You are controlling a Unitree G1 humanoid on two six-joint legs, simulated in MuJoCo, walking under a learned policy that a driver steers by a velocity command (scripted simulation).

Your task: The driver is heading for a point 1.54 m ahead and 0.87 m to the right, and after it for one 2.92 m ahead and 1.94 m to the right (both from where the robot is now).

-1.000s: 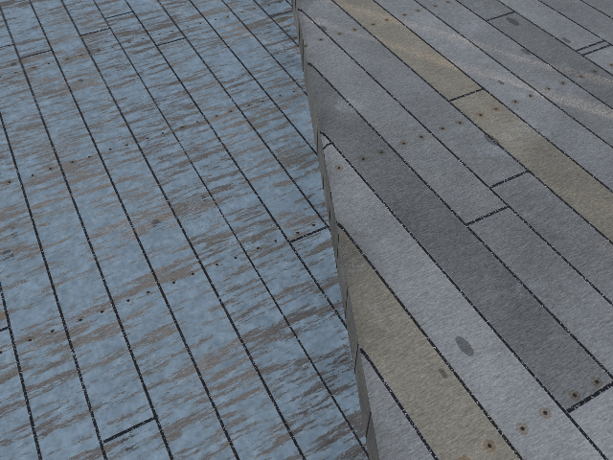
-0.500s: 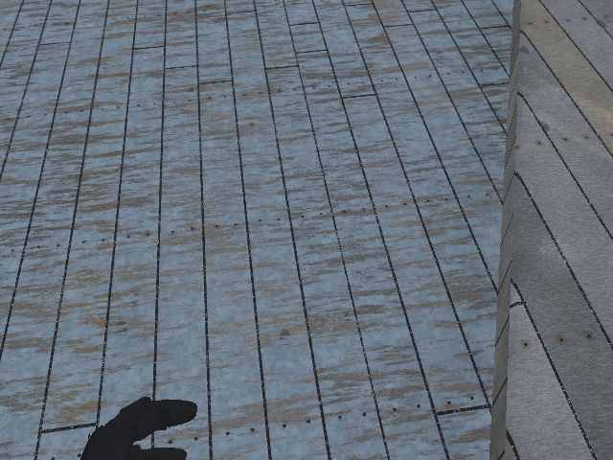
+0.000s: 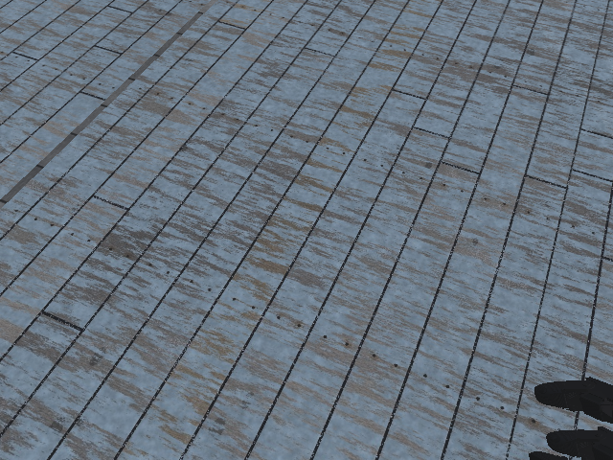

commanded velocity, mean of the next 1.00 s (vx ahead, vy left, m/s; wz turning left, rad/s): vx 1.00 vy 0.00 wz -0.75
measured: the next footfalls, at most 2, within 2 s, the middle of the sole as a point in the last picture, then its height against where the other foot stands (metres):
left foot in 0.10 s outside the picture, level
right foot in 0.52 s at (400, 365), level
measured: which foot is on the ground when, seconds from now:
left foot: up 0.00-0.08, down 0.10-0.52, up 0.54-0.92, down 0.94-1.00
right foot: down 0.00-0.10, up 0.12-0.50, down 0.52-0.96, up 0.98-1.00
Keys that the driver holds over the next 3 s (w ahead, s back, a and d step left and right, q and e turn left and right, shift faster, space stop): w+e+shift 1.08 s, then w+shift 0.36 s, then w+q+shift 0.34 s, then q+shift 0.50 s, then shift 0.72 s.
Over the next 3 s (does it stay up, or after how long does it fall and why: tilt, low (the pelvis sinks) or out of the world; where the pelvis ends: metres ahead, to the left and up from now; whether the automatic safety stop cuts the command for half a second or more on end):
stays up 1.55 -1.13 0.00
